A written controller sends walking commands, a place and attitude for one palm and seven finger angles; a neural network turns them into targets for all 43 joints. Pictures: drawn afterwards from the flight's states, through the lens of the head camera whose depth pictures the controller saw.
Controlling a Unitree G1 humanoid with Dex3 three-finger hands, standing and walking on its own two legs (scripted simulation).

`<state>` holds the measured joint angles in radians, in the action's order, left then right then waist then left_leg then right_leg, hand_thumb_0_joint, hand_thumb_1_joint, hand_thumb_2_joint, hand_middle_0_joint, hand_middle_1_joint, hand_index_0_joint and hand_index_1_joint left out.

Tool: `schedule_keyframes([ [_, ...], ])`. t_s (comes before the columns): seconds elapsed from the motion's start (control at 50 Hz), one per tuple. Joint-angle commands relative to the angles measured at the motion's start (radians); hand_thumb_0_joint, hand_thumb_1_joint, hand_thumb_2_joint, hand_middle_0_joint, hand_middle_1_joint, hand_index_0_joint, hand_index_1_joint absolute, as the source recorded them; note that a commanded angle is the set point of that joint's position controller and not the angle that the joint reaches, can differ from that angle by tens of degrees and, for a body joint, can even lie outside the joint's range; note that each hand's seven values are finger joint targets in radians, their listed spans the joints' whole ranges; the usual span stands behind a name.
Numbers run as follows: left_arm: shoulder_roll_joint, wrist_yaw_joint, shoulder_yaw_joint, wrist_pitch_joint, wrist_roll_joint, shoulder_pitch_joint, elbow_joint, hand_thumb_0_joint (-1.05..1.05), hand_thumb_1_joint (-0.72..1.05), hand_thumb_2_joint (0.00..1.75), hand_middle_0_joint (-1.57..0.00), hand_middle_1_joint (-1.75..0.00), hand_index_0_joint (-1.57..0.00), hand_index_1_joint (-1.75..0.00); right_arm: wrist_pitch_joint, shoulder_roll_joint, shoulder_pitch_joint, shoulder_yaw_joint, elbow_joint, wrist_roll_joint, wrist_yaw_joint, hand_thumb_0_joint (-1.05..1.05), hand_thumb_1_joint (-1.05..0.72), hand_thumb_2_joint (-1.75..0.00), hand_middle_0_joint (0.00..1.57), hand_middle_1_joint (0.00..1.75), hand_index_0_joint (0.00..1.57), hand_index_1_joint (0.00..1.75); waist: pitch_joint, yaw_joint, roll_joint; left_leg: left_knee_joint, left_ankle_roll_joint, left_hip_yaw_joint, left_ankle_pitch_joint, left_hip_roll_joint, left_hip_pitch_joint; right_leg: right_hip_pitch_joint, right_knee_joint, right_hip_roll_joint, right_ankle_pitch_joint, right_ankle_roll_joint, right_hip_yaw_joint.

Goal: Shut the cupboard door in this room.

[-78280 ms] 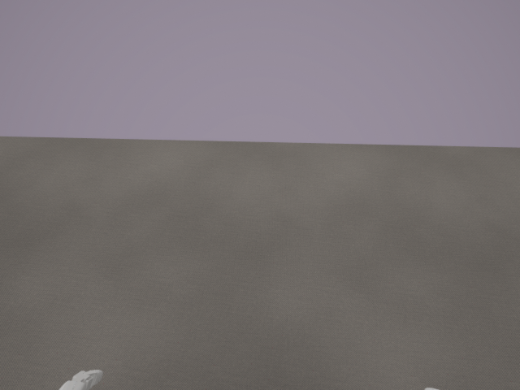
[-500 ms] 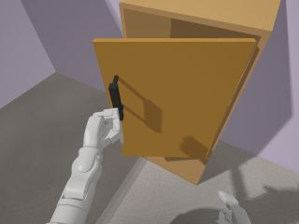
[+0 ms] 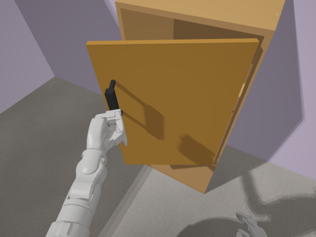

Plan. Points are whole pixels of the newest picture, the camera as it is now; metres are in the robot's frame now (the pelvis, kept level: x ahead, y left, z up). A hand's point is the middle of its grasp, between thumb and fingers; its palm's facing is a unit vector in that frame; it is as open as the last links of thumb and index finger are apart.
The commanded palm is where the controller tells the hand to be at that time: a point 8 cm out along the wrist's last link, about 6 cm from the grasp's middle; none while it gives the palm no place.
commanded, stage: push the door shut along its arc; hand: left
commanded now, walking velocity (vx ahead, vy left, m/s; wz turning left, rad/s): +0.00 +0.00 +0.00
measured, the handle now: (115, 104) +0.45 +0.14 +0.09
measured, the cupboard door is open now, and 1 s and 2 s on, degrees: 28 16 7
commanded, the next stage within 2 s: pull the fist back off the door in 1.96 s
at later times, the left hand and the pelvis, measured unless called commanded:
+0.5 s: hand (122, 119) +0.39 +0.11 +0.09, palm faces -0.10 -0.99 -0.03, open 3.1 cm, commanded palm +0.38 +0.16 +0.09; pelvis +0.00 +0.00 +0.00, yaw +1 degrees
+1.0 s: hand (131, 105) +0.45 +0.09 +0.09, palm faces -0.23 -0.97 -0.03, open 3.1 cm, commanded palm +0.45 +0.14 +0.09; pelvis -0.01 +0.03 -0.01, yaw +0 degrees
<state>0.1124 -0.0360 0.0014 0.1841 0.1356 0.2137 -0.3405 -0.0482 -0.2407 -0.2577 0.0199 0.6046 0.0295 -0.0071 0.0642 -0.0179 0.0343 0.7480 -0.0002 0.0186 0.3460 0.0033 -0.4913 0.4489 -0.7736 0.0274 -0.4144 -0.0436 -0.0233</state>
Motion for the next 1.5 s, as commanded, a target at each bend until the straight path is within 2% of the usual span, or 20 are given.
schedule_keyframes([
  [0.0,0.095,0.006,-0.042,0.068,0.01,0.349,0.197,0.0,0.9,0.9,-1.3,-1.5,-1.3,-1.5,-0.048,-0.104,0.07,-0.035,-0.145,0.003,-0.013,0.0,-0.9,-0.9,0.2,0.3,0.2,0.3,0.223,-0.006,-0.078,-0.066,0.035,-0.001,-0.164,-0.016,0.145,-0.053,0.152,-0.023,0.318,0.041,0.036],
  [0.08,0.085,0.018,-0.039,0.079,0.017,0.337,0.21,0.0,0.9,0.9,-1.3,-1.5,-1.3,-1.5,-0.051,-0.099,0.071,-0.036,-0.151,0.002,-0.011,0.0,-0.9,-0.9,0.2,0.3,0.2,0.3,0.26,0.001,-0.078,-0.066,0.035,0.001,-0.189,-0.019,0.155,-0.081,0.144,-0.027,0.371,0.044,0.041],
  [0.1,0.117,0.024,-0.06,0.082,0.016,0.341,0.198,0.0,0.9,0.9,-1.3,-1.5,-1.3,-1.5,-0.05,-0.106,0.063,-0.037,-0.147,0.002,-0.012,0.0,-0.9,-0.9,0.2,0.3,0.2,0.3,0.267,-0.002,-0.103,-0.063,0.036,-0.002,-0.2,-0.018,0.15,-0.093,0.142,-0.027,0.39,0.046,0.043],
  [0.24,0.158,0.077,-0.084,0.087,0.029,0.512,0.064,0.0,0.9,0.9,-1.3,-1.5,-1.3,-1.5,-0.039,-0.112,0.062,-0.032,-0.119,0.011,-0.025,0.0,-0.9,-0.9,0.2,0.3,0.2,0.3,0.205,-0.031,-0.099,-0.064,0.036,-0.004,-0.141,-0.021,0.119,-0.041,0.163,-0.029,0.319,0.047,0.055],
  [0.36,0.161,0.126,-0.094,0.113,0.045,0.622,-0.053,0.0,0.9,0.9,-1.3,-1.5,-1.3,-1.5,-0.048,-0.119,0.029,-0.038,-0.101,0.011,-0.024,0.0,-0.9,-0.9,0.2,0.3,0.2,0.3,0.286,-0.033,-0.063,-0.048,0.035,-0.013,-0.185,-0.023,0.137,-0.041,0.128,-0.022,0.371,0.037,0.042],
  [0.4,0.182,0.139,-0.11,0.12,0.045,0.652,-0.103,0.0,0.9,0.9,-1.3,-1.5,-1.3,-1.5,-0.046,-0.127,0.009,-0.042,-0.093,0.009,-0.022,0.0,-0.9,-0.9,0.2,0.3,0.2,0.3,0.289,-0.042,-0.092,-0.042,0.038,-0.015,-0.195,-0.021,0.129,-0.034,0.121,-0.019,0.383,0.039,0.037],
  [0.44,0.139,0.156,-0.065,0.131,0.045,0.722,-0.13,0.0,0.9,0.9,-1.3,-1.5,-1.3,-1.5,-0.048,-0.126,0.003,-0.045,-0.09,0.013,-0.02,0.0,-0.9,-0.9,0.2,0.3,0.2,0.3,0.281,-0.062,-0.084,-0.041,0.037,-0.016,-0.183,-0.021,0.131,0.002,0.117,-0.016,0.366,0.038,0.03],
  [0.52,0.172,0.172,-0.084,0.144,0.039,0.833,-0.219,0.0,0.9,0.9,-1.3,-1.5,-1.3,-1.5,-0.047,-0.14,-0.034,-0.052,-0.067,0.01,-0.018,0.0,-0.9,-0.9,0.2,0.3,0.2,0.3,0.306,-0.079,-0.091,-0.028,0.041,-0.027,-0.17,-0.021,0.125,0.037,0.106,-0.01,0.335,0.036,0.027],
  [0.6,0.194,0.198,-0.098,0.155,0.035,0.898,-0.319,0.0,0.9,0.9,-1.3,-1.5,-1.3,-1.5,-0.045,-0.151,-0.07,-0.057,-0.049,0.008,-0.016,0.0,-0.9,-0.9,0.2,0.3,0.2,0.3,0.333,-0.083,-0.063,-0.016,0.037,-0.036,-0.168,-0.02,0.123,0.073,0.089,-0.005,0.313,0.03,0.02],
  [0.66,0.163,0.217,-0.069,0.167,0.037,0.967,-0.364,0.0,0.9,0.9,-1.3,-1.5,-1.3,-1.5,-0.047,-0.153,-0.085,-0.059,-0.042,0.009,-0.011,0.0,-0.9,-0.9,0.2,0.3,0.2,0.3,0.341,-0.1,-0.029,-0.011,0.032,-0.047,-0.166,-0.015,0.144,0.125,0.077,0.001,0.286,0.022,0.005],
  [0.72,0.206,0.222,-0.106,0.18,0.042,1.035,-0.417,0.0,0.9,0.9,-1.3,-1.5,-1.3,-1.5,-0.045,-0.163,-0.11,-0.06,-0.032,0.006,-0.011,0.0,-0.9,-0.9,0.2,0.3,0.2,0.3,0.345,-0.107,-0.041,-0.008,0.032,-0.055,-0.162,-0.011,0.134,0.148,0.068,0.006,0.267,0.021,0.0],
  [0.8,0.182,0.231,-0.083,0.208,0.032,1.08,-0.422,0.0,0.9,0.9,-1.3,-1.5,-1.3,-1.5,-0.051,-0.168,-0.136,-0.067,-0.028,0.0,-0.004,0.0,-0.9,-0.9,0.2,0.3,0.2,0.3,0.398,-0.111,-0.003,0.003,0.027,-0.07,-0.206,-0.007,0.181,0.182,0.045,0.012,0.267,0.013,-0.011],
  [0.9,0.224,0.225,-0.114,0.211,0.029,1.181,-0.494,0.0,0.9,0.9,-1.3,-1.5,-1.3,-1.5,-0.045,-0.179,-0.166,-0.068,-0.006,-0.001,-0.005,0.0,-0.9,-0.9,0.2,0.3,0.2,0.3,0.355,-0.14,-0.039,0.001,0.03,-0.074,-0.148,-0.003,0.137,0.218,0.05,0.016,0.213,0.016,-0.011],
  [1.06,0.178,0.247,-0.066,0.225,0.013,1.289,-0.55,0.0,0.9,0.9,-1.3,-1.5,-1.3,-1.5,-0.051,-0.183,-0.2,-0.07,0.012,-0.011,0.004,0.0,-0.9,-0.9,0.2,0.3,0.2,0.3,0.422,-0.17,0.02,0.03,0.022,-0.103,-0.179,0.005,0.181,0.302,0.017,0.019,0.203,0.011,-0.018],
  [1.1,0.238,0.243,-0.12,0.211,0.017,1.3,-0.608,0.0,0.9,0.9,-1.3,-1.5,-1.3,-1.5,-0.047,-0.195,-0.223,-0.07,0.024,-0.015,0.0,0.0,-0.9,-0.9,0.2,0.3,0.2,0.3,0.399,-0.179,-0.037,0.031,0.03,-0.1,-0.162,0.004,0.135,0.285,0.024,0.022,0.2,0.014,-0.016],
  [1.16,0.326,0.244,-0.193,0.202,0.009,1.307,-0.628,0.0,0.9,0.9,-1.3,-1.5,-1.3,-1.5,-0.042,-0.196,-0.226,-0.067,0.015,-0.016,0.003,0.0,-0.9,-0.9,0.2,0.3,0.2,0.3,0.428,-0.165,-0.021,0.046,0.033,-0.084,-0.166,-0.002,0.084,0.249,0.014,0.018,0.229,0.016,0.0],
  [1.3,0.405,0.266,-0.243,0.199,-0.023,1.318,-0.683,0.0,0.9,0.9,-1.3,-1.5,-1.3,-1.5,-0.019,-0.199,-0.265,-0.068,-0.005,-0.023,0.01,0.0,-0.9,-0.9,0.2,0.3,0.2,0.3,0.45,-0.174,-0.032,0.085,0.044,-0.061,-0.205,-0.012,-0.004,0.199,-0.009,0.02,0.315,0.022,0.019],
  [1.36,0.365,0.298,-0.202,0.189,-0.016,1.358,-0.675,0.0,0.9,0.9,-1.3,-1.5,-1.3,-1.5,-0.016,-0.197,-0.269,-0.07,-0.007,-0.021,0.012,0.0,-0.9,-0.9,0.2,0.3,0.2,0.3,0.466,-0.195,-0.013,0.101,0.044,-0.058,-0.217,-0.009,0.004,0.222,-0.009,0.021,0.336,0.027,0.023],
  [1.42,0.411,0.324,-0.23,0.177,-0.005,1.398,-0.666,0.0,0.9,0.9,-1.3,-1.5,-1.3,-1.5,-0.012,-0.206,-0.284,-0.071,-0.003,-0.022,0.004,0.0,-0.9,-0.9,0.2,0.3,0.2,0.3,0.5,-0.198,-0.017,0.11,0.048,-0.058,-0.233,-0.013,-0.01,0.194,-0.015,0.022,0.366,0.028,0.028],
  [1.48,0.383,0.351,-0.195,0.165,-0.001,1.442,-0.652,0.0,0.9,0.9,-1.3,-1.5,-1.3,-1.5,-0.011,-0.199,-0.287,-0.072,0.011,-0.022,0.0,0.0,-0.9,-0.9,0.2,0.3,0.2,0.3,0.511,-0.213,0.004,0.125,0.051,-0.059,-0.244,-0.015,-0.007,0.198,-0.015,0.021,0.386,0.029,0.03],
])
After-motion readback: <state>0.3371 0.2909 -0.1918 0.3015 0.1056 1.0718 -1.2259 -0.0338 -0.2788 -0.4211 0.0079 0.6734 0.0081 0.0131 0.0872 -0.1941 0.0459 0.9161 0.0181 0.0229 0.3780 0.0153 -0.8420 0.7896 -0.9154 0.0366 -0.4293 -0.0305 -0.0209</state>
